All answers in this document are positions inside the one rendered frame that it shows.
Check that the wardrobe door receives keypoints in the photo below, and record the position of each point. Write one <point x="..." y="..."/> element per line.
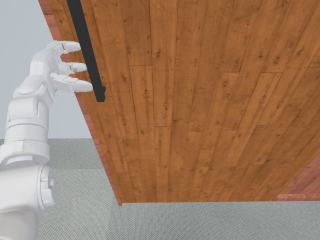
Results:
<point x="307" y="181"/>
<point x="205" y="100"/>

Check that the left robot hand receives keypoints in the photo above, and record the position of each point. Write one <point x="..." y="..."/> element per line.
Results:
<point x="44" y="64"/>

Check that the robot left forearm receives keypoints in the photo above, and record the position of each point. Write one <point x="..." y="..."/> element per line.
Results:
<point x="27" y="125"/>

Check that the handle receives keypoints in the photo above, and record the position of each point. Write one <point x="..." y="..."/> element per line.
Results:
<point x="78" y="18"/>

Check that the left robot upper arm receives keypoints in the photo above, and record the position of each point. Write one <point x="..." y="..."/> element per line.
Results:
<point x="25" y="194"/>

